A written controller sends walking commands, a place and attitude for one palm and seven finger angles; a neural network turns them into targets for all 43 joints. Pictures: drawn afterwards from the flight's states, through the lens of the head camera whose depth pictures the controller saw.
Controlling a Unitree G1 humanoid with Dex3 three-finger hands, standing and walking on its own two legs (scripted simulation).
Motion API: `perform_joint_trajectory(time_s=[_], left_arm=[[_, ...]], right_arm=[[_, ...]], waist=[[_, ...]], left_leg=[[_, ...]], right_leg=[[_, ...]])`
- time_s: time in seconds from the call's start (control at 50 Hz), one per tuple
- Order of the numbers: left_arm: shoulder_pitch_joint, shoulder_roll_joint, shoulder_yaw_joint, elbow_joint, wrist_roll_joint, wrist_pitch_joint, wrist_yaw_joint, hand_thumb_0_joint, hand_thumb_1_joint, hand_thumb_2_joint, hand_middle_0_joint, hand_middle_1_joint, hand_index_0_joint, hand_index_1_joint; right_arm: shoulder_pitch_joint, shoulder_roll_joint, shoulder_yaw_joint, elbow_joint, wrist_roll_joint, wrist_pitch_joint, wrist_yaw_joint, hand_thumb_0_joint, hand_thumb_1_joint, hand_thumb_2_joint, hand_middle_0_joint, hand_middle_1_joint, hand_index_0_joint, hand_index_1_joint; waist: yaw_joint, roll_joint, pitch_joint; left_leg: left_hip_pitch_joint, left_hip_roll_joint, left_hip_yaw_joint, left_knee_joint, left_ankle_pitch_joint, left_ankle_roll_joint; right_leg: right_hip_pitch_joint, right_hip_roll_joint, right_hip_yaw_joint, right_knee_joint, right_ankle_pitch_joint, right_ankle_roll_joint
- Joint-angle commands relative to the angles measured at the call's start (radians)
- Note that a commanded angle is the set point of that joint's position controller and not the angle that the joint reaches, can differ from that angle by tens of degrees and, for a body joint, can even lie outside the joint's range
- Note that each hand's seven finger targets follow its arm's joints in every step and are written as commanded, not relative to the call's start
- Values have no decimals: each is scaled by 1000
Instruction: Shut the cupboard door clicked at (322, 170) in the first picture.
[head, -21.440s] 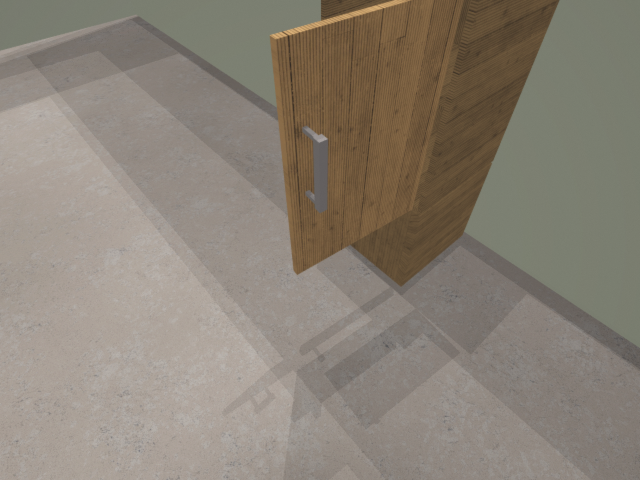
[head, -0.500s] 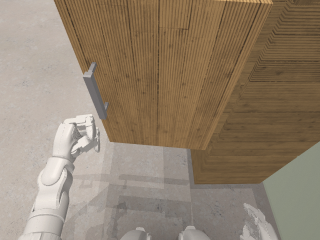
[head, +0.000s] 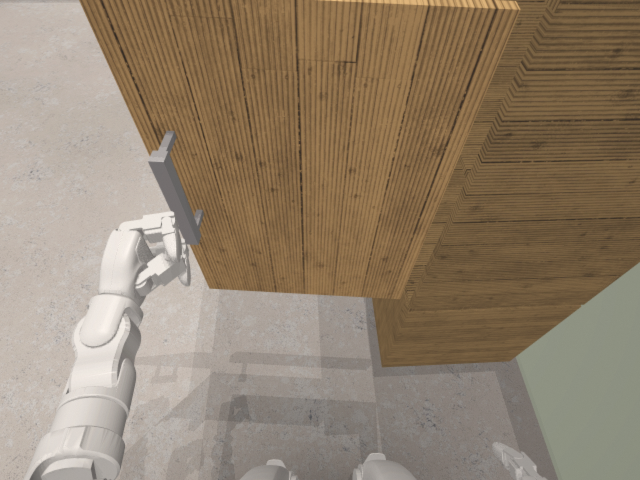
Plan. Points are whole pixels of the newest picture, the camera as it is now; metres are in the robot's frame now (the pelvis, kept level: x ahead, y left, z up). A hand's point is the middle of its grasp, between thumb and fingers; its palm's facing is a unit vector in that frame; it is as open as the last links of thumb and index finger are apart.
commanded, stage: bring the fist close to the handle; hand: left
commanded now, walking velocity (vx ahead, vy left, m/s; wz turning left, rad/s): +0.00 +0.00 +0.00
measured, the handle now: (182, 192) +0.48 +0.21 +0.05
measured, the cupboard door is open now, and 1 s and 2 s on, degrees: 84 76 66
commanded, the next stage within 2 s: push the door shut along its arc in 0.12 s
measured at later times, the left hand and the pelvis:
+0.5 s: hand (193, 237) +0.40 +0.17 +0.06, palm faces -0.09 -0.99 -0.05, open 3.1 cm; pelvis -0.01 -0.01 -0.01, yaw +1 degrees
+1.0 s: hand (202, 203) +0.45 +0.17 +0.06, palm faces -0.20 -0.98 -0.03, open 3.1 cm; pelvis -0.01 +0.00 -0.02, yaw +1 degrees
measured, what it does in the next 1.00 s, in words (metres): stands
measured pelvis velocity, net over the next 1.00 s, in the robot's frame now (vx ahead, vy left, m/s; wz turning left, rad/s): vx -0.01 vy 0.00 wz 0.01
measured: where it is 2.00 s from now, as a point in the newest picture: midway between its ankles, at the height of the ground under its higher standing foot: outside the picture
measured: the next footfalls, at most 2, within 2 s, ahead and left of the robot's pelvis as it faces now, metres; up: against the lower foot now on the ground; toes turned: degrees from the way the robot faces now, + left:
none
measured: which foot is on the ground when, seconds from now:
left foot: down 0.00-1.00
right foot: down 0.00-1.00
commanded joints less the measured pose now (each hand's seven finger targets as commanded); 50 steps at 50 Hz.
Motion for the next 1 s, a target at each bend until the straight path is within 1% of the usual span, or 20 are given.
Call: perform_joint_trajectory(time_s=[0.0,0.08,0.22,0.26,0.32,0.34,0.36,0.44,0.5,0.52,0.54,0.56,0.62,0.74,0.78,0.8,0.84,0.86,0.92,0.98], left_arm=[[-313,175,47,-208,-35,-68,-18,0,900,900,-1300,-1500,-1300,-1500],[-343,167,36,-185,-28,-78,-10,0,900,900,-1300,-1500,-1300,-1500],[-287,188,54,-188,-16,-81,-8,0,900,900,-1300,-1500,-1300,-1500],[-389,194,37,-148,-7,-76,-15,0,900,900,-1300,-1500,-1300,-1500],[-516,218,41,-96,-6,-82,-28,0,900,900,-1300,-1500,-1300,-1500],[-560,257,65,-96,-4,-88,-31,0,900,900,-1300,-1500,-1300,-1500],[-576,230,38,-81,-1,-91,-43,0,900,900,-1300,-1500,-1300,-1500],[-634,237,33,-4,-3,-86,-79,0,900,900,-1300,-1500,-1300,-1500],[-651,267,57,108,-4,-61,-106,0,900,900,-1300,-1500,-1300,-1500],[-653,259,54,140,-6,-53,-113,0,900,900,-1300,-1500,-1300,-1500],[-641,303,94,162,-1,-49,-114,0,900,900,-1300,-1500,-1300,-1500],[-640,281,76,159,-2,-47,-123,0,900,900,-1300,-1500,-1300,-1500],[-721,285,62,203,2,-51,-144,0,900,900,-1300,-1500,-1300,-1500],[-815,284,46,263,14,-67,-180,0,900,900,-1300,-1500,-1300,-1500],[-849,298,44,281,20,-69,-191,0,900,900,-1300,-1500,-1300,-1500],[-886,287,26,281,20,-67,-196,0,900,900,-1300,-1500,-1300,-1500],[-923,313,41,302,27,-67,-200,0,900,900,-1300,-1500,-1300,-1500],[-950,285,10,300,29,-65,-206,0,900,900,-1300,-1500,-1300,-1500],[-1006,303,12,329,35,-57,-213,0,900,900,-1300,-1500,-1300,-1500],[-1053,288,-4,312,36,-65,-219,0,900,900,-1300,-1500,-1300,-1500]], right_arm=[[-8,-139,-53,-122,8,-43,-19,0,-900,-900,200,300,200,300],[-14,-136,-50,-116,7,-44,-21,0,-900,-900,200,300,200,300],[-19,-133,-49,-133,6,-37,-15,0,-900,-900,200,300,200,300],[-13,-136,-44,-114,8,-33,-19,0,-900,-900,200,300,200,300],[-18,-139,-40,-105,9,-31,-29,0,-900,-900,200,300,200,300],[-12,-145,-40,-96,8,-30,-32,0,-900,-900,200,300,200,300],[-12,-141,-38,-98,8,-32,-32,0,-900,-900,200,300,200,300],[16,-151,-40,-79,7,-32,-32,0,-900,-900,200,300,200,300],[33,-156,-35,-70,7,-18,-30,0,-900,-900,200,300,200,300],[37,-155,-34,-73,8,-15,-28,0,-900,-900,200,300,200,300],[49,-163,-35,-73,6,-9,-27,0,-900,-900,200,300,200,300],[50,-160,-34,-83,6,-6,-23,0,-900,-900,200,300,200,300],[68,-162,-35,-74,9,6,-24,0,-900,-900,200,300,200,300],[99,-173,-41,-57,3,20,-20,0,-900,-900,200,300,200,300],[110,-179,-41,-51,3,26,-20,0,-900,-900,200,300,200,300],[116,-179,-41,-46,4,27,-19,0,-900,-900,200,300,200,300],[127,-186,-41,-37,0,31,-21,0,-900,-900,200,300,200,300],[127,-186,-42,-35,2,31,-20,0,-900,-900,200,300,200,300],[138,-194,-41,-24,0,31,-21,0,-900,-900,200,300,200,300],[147,-198,-44,-20,-5,29,-19,0,-900,-900,200,300,200,300]], waist=[[-8,-8,-308],[-14,6,-276],[7,5,-330],[-27,5,-284],[-48,-16,-262],[-47,-4,-276],[-52,19,-310],[-52,74,-386],[-60,-5,-365],[-56,0,-353],[-43,1,-352],[-44,14,-372],[-75,-34,-346],[-93,47,-366],[-101,43,-382],[-120,22,-384],[-119,51,-389],[-135,66,-399],[-150,52,-387],[-148,117,-435]], left_leg=[[114,52,-101,-157,293,-55],[105,49,-104,-161,245,-54],[106,45,-92,-155,292,-54],[97,50,-99,-148,257,-51],[57,46,-95,-137,183,-42],[61,46,-100,-133,182,-41],[87,45,-99,-130,191,-42],[160,49,-122,-114,278,-53],[87,48,-115,-108,271,-48],[60,43,-109,-108,261,-45],[59,44,-112,-111,280,-46],[66,42,-106,-109,304,-45],[25,45,-100,-96,276,-37],[79,49,-114,-76,283,-37],[88,50,-123,-74,282,-38],[87,53,-127,-70,272,-34],[95,55,-137,-66,270,-36],[120,57,-140,-64,274,-37],[106,60,-151,-59,242,-34],[181,63,-172,-54,269,-44]], right_leg=[[246,-33,73,-103,238,16],[217,-36,75,-108,196,15],[264,-40,81,-97,249,16],[212,-38,80,-99,219,18],[195,-40,95,-110,157,21],[199,-40,97,-106,153,18],[191,-40,98,-102,158,18],[156,-36,80,-77,206,10],[178,-38,84,-78,224,16],[188,-40,89,-80,224,16],[200,-39,86,-76,240,11],[208,-41,89,-73,266,12],[193,-40,96,-79,258,19],[96,-34,89,-66,221,12],[78,-32,84,-63,208,12],[64,-30,82,-64,199,15],[38,-28,78,-56,182,10],[8,-27,75,-57,176,12],[-22,-24,73,-58,140,12],[-76,-21,64,-46,132,6]])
